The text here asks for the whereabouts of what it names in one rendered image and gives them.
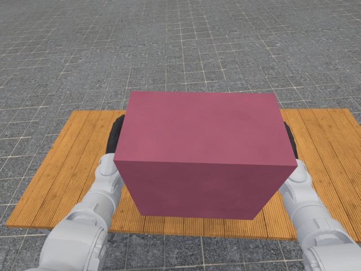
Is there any right robot upper arm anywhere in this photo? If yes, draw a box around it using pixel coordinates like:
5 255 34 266
302 243 361 271

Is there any left robot upper arm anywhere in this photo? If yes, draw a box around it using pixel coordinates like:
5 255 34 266
25 219 108 271

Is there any robot left hand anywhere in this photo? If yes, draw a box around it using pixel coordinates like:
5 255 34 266
105 115 125 154

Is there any table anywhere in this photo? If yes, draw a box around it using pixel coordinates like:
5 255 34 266
5 108 361 248

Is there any robot right forearm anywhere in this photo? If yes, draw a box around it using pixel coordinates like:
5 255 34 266
278 159 361 252

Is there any carton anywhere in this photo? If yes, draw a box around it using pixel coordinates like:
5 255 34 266
113 91 298 220

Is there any robot left forearm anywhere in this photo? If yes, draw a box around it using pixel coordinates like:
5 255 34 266
39 153 125 265

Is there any robot right hand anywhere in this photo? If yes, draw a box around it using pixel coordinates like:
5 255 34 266
284 121 298 159

